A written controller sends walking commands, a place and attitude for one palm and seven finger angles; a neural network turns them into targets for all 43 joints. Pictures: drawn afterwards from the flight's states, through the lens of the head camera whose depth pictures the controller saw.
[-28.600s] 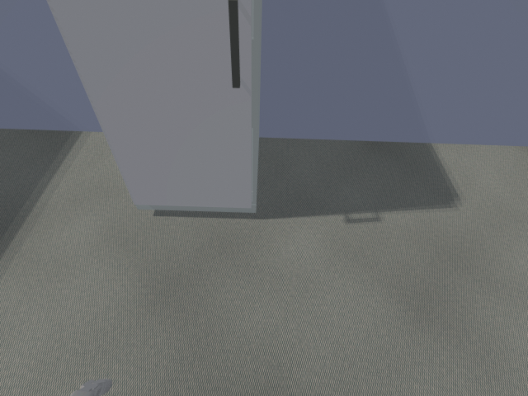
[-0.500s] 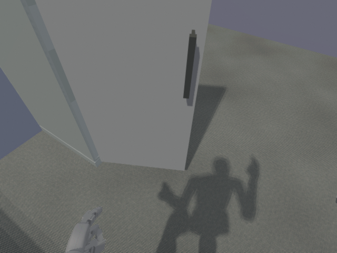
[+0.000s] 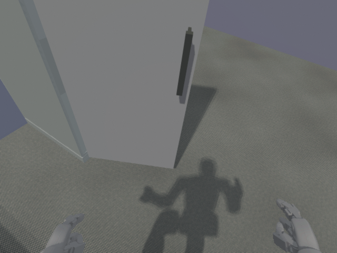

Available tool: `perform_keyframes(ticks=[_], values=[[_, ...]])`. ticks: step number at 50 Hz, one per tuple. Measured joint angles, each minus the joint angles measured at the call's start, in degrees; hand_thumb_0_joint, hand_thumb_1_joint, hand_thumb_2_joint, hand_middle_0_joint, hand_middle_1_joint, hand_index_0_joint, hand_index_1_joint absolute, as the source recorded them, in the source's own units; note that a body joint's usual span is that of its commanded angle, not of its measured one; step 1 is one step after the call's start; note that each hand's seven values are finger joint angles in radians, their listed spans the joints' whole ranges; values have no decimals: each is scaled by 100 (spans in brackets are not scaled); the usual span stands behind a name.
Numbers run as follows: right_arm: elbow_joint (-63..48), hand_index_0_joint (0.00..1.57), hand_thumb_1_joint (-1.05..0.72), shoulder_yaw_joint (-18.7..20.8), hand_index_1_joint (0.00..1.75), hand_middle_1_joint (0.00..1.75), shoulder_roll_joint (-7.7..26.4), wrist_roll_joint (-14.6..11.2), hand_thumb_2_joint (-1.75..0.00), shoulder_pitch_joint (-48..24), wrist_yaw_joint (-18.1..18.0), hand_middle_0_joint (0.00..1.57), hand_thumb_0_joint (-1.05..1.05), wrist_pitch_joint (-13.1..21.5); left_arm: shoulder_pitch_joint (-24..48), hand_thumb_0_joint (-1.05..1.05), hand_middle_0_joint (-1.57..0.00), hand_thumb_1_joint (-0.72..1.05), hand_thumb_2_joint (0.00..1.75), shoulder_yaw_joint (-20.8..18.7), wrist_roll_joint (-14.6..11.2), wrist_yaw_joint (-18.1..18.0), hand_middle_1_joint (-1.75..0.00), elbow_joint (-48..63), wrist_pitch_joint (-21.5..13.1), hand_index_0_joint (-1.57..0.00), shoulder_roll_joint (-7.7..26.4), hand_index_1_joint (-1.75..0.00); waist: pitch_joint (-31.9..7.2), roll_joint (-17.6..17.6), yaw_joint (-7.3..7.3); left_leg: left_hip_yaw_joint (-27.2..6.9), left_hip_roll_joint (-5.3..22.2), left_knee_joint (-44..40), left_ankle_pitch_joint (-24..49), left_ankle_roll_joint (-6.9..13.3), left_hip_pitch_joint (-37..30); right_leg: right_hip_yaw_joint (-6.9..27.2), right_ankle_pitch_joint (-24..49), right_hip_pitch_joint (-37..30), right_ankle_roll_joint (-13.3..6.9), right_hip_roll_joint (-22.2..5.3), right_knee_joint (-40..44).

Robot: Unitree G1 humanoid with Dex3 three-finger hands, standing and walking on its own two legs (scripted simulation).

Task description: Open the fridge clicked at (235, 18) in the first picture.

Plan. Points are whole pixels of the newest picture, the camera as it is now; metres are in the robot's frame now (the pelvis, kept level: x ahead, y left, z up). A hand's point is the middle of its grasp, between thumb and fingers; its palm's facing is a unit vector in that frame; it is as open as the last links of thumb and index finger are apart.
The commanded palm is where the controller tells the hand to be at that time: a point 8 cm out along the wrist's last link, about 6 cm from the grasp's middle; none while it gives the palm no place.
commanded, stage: let the arm hang, fingers relaxed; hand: right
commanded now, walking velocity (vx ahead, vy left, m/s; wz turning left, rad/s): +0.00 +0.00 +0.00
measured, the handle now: (184, 63) +0.70 +0.00 +0.09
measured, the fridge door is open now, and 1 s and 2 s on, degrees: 64 64 64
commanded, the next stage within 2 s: look to check the result in 0.94 s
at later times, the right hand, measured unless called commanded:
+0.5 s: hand out of the picture -0.02 -0.21 -0.16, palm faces +0.00 +0.97 -0.25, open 7.3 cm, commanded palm none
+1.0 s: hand out of the picture +0.05 -0.19 -0.16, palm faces -0.02 +0.98 -0.21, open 7.4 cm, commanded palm none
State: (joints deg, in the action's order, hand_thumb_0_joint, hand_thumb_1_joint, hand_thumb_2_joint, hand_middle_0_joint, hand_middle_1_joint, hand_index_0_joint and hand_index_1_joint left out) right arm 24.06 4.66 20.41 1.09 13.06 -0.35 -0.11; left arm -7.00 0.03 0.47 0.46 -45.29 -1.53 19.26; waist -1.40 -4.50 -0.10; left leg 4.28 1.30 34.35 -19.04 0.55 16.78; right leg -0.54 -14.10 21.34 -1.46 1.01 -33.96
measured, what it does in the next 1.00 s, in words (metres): stands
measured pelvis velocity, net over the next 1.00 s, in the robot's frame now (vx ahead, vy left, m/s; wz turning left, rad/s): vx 0.01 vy -0.01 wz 0.01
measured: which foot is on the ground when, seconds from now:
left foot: down 0.00-1.00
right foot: down 0.00-1.00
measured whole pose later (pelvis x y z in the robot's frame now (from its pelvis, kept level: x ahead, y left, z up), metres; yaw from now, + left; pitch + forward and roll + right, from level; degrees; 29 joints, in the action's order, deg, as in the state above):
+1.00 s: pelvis +0.01 -0.01 +0.02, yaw +1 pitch +0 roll +0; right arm 63.9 0.4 10.9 0.9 10.1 -0.6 0.4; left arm -9.7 0.0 1.2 -1.4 -63.6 0.2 11.6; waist 2.7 -0.4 -0.3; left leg 3.6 1.3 23.2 -14.1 0.0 9.0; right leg -1.2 -9.8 13.4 -1.8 1.3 -23.2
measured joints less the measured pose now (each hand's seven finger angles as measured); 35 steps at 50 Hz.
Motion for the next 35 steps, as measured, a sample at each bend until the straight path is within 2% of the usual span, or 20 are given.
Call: perform_keyframes(ticks=[4,8,11,16,28,35], values=[[1827,19,-91,-491,30,30,-499,34,-90,-121,77,19,1,-261,-92,1,-20,91,90,10,95,-17,-30,-344,193,-21,-96,-30,193,242,-148,1,6,24,5,34,-43,1,38,-68,22,6,30],[2899,20,-92,-656,30,30,-943,7,-90,11,71,20,1,-276,-344,1,-20,91,90,49,119,-71,-30,-814,292,-21,-276,-30,422,498,-143,21,-55,-265,171,39,-199,25,162,-197,43,-44,255],[3370,20,-96,-538,30,30,-920,-14,-90,123,23,20,1,-204,-564,1,-20,91,90,61,113,-121,-30,-1188,331,-20,-449,-30,531,587,-58,74,-119,-550,324,70,-322,82,265,-256,69,-93,420],[3879,20,-95,-464,30,30,-842,-37,-90,299,24,20,1,-126,-788,1,-20,91,90,35,84,-180,-30,-1618,362,-20,-655,-30,591,500,21,110,-163,-864,484,70,-488,121,344,-342,70,-121,573],[4133,19,-91,-397,30,30,-797,-29,-90,107,-45,20,0,-37,-644,0,-20,91,90,4,76,-178,-30,-1807,283,-21,-931,-30,478,274,2,8,-65,-955,531,-15,-558,10,423,-494,-18,-31,786],[3991,19,-91,-406,30,30,-903,-17,-90,-169,-51,20,0,24,-469,1,-20,92,90,-13,84,-184,-30,-1820,221,-21,-852,-30,386,302,-1,-48,1,-946,499,-62,-597,-48,439,-603,-54,31,900]])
